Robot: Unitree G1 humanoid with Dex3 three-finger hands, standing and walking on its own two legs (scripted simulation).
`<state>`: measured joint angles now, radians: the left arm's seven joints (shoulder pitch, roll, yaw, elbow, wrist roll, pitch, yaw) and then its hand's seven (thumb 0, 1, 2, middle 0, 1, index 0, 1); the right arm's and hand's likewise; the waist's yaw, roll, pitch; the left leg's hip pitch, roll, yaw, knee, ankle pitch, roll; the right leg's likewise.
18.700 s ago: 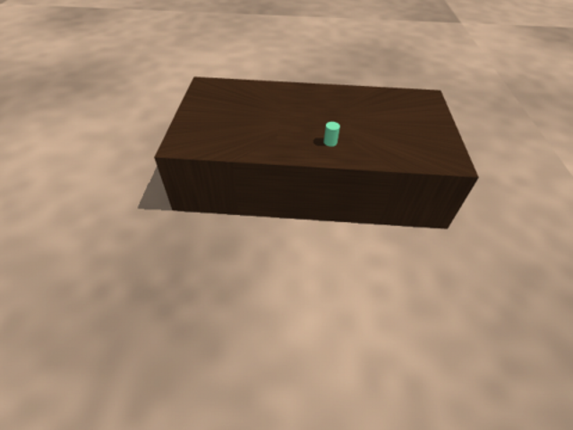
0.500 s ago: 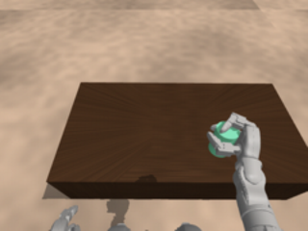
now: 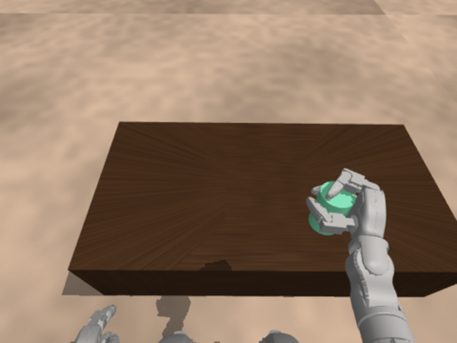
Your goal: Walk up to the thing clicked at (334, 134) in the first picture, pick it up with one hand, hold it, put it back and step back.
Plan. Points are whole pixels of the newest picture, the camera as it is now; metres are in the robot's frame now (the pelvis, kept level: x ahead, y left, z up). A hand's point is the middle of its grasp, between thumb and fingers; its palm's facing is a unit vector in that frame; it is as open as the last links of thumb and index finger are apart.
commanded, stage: hold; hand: right
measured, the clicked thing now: (330, 208) +0.34 -0.18 +0.03
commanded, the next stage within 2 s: crouch in 0.30 s
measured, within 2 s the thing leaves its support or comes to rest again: neither
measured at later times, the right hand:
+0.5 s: hand (330, 200) +0.34 -0.17 +0.05, palm faces +0.20 +0.98 +0.00, open 5.5 cm
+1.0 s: hand (313, 200) +0.43 -0.20 -0.09, palm faces +0.22 +0.98 -0.01, open 5.5 cm
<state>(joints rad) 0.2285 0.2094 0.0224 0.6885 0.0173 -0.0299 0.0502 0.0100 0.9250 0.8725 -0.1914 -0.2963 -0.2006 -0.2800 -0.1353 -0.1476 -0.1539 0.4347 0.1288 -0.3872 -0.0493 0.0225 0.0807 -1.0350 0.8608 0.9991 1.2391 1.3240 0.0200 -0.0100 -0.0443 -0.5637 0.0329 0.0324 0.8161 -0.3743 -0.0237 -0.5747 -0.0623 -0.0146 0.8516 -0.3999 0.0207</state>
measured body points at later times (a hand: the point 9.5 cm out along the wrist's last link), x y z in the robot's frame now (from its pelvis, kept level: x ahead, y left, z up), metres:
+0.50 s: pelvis +0.00 +0.00 +0.00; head +0.05 +0.00 +0.45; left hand +0.13 +0.25 -0.11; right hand +0.32 -0.23 +0.05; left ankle +0.02 +0.14 -0.70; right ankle +0.02 -0.13 -0.70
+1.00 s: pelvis -0.03 +0.00 -0.12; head +0.11 -0.02 +0.31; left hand +0.05 +0.27 -0.23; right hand +0.41 -0.25 -0.09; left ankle +0.02 +0.14 -0.70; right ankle +0.02 -0.13 -0.70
